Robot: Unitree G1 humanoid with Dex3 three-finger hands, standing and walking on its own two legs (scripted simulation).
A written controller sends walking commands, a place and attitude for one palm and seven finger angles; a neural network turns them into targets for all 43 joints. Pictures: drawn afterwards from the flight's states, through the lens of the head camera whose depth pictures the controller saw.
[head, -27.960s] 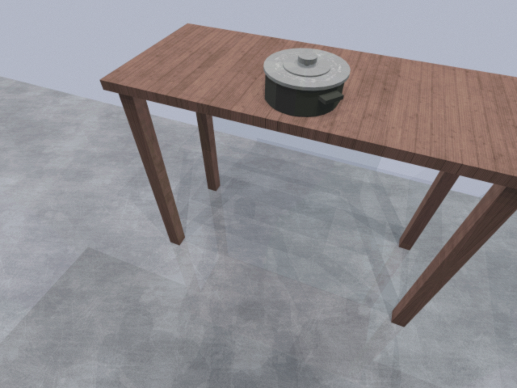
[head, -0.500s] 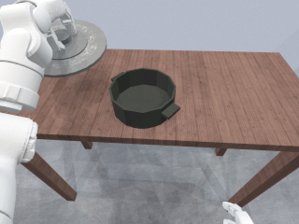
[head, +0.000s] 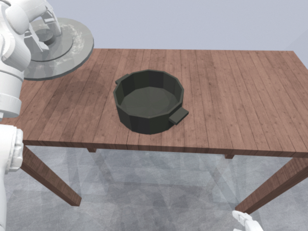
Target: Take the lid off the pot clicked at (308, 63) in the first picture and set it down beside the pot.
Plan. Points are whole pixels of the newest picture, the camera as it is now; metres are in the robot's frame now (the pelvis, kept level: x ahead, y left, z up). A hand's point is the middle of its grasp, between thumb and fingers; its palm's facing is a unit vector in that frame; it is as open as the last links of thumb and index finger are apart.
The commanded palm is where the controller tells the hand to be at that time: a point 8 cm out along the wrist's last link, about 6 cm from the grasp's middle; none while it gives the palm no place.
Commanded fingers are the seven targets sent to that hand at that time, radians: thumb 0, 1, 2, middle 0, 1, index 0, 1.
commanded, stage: move the lid sideways beside the pot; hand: left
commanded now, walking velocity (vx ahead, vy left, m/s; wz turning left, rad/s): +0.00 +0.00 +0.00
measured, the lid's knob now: (44, 37) +0.47 +0.28 +0.27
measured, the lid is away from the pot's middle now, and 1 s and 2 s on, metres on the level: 0.24 0.22 0.23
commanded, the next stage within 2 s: lower the lid onto the table in 0.04 s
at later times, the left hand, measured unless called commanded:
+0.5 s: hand (44, 49) +0.42 +0.26 +0.27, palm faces -0.14 -0.13 -0.98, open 7.9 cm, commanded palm +0.39 +0.26 +0.33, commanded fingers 0.00 0.60 1.09 -0.84 -1.09 -0.80 -0.98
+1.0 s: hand (49, 66) +0.42 +0.26 +0.23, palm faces -0.22 -0.12 -0.97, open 7.9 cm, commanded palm +0.40 +0.26 +0.30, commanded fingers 0.00 0.60 1.09 -0.84 -1.09 -0.80 -0.98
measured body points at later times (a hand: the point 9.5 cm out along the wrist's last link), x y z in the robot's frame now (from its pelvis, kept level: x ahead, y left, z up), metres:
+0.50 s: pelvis +0.00 +0.00 +0.00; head +0.01 -0.02 +0.45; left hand +0.42 +0.26 +0.32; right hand +0.17 -0.22 -0.11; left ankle -0.06 +0.04 -0.75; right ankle +0.02 -0.13 -0.75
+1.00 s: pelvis -0.01 -0.01 +0.00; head +0.01 -0.02 +0.45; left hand +0.42 +0.27 +0.28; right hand +0.13 -0.26 -0.12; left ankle -0.06 +0.04 -0.75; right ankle +0.02 -0.13 -0.75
